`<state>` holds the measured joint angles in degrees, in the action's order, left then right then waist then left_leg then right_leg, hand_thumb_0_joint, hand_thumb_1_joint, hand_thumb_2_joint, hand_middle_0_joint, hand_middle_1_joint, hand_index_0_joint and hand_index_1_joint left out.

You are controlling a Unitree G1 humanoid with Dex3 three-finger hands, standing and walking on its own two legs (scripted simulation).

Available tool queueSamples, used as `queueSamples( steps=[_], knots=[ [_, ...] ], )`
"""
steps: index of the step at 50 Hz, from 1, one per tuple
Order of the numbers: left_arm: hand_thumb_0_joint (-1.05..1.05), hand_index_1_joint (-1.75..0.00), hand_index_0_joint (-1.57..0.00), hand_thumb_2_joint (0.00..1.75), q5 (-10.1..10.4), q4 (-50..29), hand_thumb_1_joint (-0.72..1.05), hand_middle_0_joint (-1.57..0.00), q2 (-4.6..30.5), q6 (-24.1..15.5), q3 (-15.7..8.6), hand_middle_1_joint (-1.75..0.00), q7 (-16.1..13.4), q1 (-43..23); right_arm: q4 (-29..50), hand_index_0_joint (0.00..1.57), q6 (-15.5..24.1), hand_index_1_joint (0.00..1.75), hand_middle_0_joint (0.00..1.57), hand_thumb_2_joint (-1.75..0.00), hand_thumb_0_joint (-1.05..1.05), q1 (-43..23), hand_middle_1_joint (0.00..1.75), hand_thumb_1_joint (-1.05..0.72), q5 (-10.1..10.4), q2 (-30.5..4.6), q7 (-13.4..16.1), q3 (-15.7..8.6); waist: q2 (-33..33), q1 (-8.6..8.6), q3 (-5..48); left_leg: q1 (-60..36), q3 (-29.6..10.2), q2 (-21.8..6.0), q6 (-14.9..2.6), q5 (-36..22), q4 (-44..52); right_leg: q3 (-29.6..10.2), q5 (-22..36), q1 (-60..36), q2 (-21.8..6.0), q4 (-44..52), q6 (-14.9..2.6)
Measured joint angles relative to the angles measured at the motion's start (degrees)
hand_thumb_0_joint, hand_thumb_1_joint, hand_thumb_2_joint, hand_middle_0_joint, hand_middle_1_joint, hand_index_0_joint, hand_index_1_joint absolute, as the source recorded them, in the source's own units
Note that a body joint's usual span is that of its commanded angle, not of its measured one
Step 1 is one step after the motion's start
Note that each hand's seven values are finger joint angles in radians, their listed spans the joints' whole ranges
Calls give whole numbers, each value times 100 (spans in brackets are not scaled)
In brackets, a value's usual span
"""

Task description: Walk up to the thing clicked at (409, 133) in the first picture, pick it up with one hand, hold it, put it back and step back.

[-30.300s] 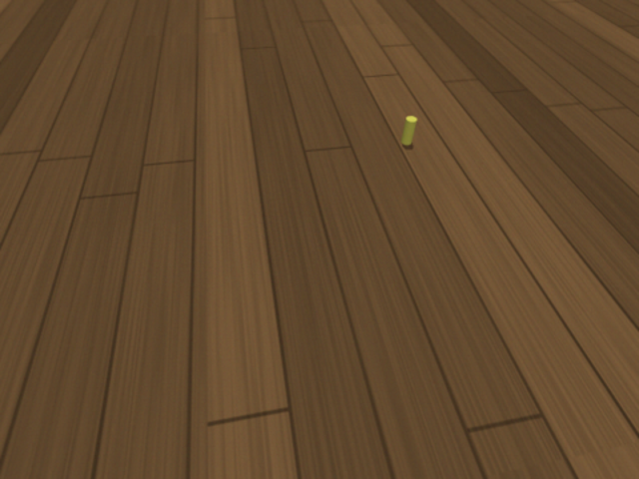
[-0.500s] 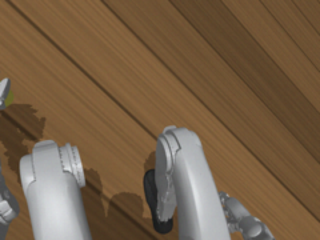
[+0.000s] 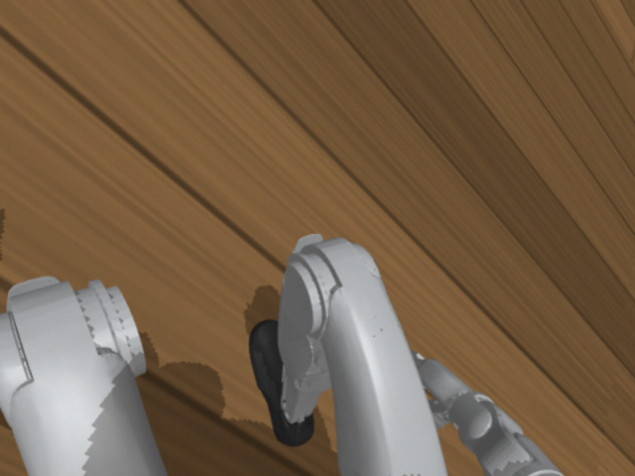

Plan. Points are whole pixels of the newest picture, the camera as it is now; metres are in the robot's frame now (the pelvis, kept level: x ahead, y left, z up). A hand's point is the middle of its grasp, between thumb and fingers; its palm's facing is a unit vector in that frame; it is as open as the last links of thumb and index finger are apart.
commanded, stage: lower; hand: left
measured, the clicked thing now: out of the picture +0.43 +0.33 -0.18
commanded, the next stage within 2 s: loosen in 0.66 s
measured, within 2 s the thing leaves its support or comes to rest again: rests again in 0.46 s
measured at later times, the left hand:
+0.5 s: hand out of the picture +0.44 +0.32 -0.19, palm faces +0.43 -0.90 -0.02, open 7.7 cm
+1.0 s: hand out of the picture +0.44 +0.32 -0.19, palm faces +0.44 -0.90 -0.01, open 7.7 cm
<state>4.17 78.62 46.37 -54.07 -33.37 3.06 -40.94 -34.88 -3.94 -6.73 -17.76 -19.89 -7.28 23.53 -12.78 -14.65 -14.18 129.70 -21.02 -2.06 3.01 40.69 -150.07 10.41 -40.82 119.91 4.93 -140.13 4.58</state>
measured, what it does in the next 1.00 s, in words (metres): stands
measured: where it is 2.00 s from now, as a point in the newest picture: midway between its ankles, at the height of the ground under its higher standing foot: (203, 437)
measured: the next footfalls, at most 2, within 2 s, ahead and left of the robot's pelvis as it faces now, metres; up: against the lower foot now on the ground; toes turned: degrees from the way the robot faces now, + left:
none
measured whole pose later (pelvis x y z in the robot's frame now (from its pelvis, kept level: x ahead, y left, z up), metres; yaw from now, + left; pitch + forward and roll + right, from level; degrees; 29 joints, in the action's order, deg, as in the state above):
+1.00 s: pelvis -0.01 +0.01 +0.00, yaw -3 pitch +13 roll -19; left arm 3.7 86.8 53.3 -60.9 -31.6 -1.7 -41.1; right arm -30.7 -4.7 -11.7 -21.4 -20.4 -6.8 31.8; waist -17.3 -15.1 -18.1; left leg 127.8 -25.3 -2.7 1.5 41.5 -152.8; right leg 13.6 -39.1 116.3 6.9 -138.5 5.1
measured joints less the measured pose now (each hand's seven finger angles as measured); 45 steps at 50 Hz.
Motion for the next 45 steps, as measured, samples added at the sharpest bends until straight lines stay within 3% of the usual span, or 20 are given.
queueSamples(
  steps=[18,26,41,45],
  knots=[
    [-3,-109,-90,116,21,486,-18,-82,423,-327,10,-107,-255,-21,245,20,-30,30,21,-91,0,-255,30,-91,-206,-29,35,517,-277,-41,-247,-97,-243,-23,-56,47,-182,160,89,-167,124,45,64],
    [-3,-109,-90,116,-60,553,-18,-82,540,-419,128,-107,-301,-30,312,20,-50,30,21,-91,0,-378,30,-91,-270,-37,55,636,-351,-35,-328,-125,-316,-30,-101,65,-229,219,110,-244,155,88,67],
    [-3,-109,-90,115,-39,726,-17,-82,650,-628,167,-107,-436,4,394,20,-65,30,21,-90,0,-495,30,-91,-341,-52,54,775,-419,-37,-378,-166,-393,-57,-159,108,-275,285,130,-334,191,146,60],
    [-4,-105,-90,108,-16,794,-13,-82,659,-656,152,-103,-468,-10,406,20,-65,30,21,-90,0,-500,30,-91,-348,-50,52,803,-428,-44,-382,-189,-417,-56,-153,106,-277,307,145,-359,190,158,44]
  ],
)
